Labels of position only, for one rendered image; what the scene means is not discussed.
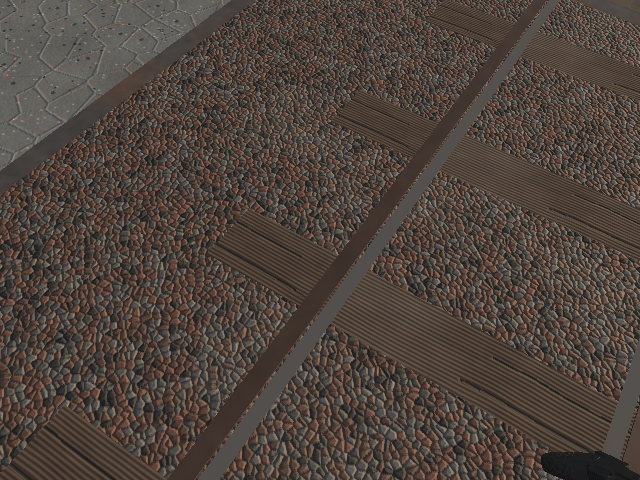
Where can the robot right hand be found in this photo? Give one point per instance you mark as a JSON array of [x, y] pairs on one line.
[[586, 466]]

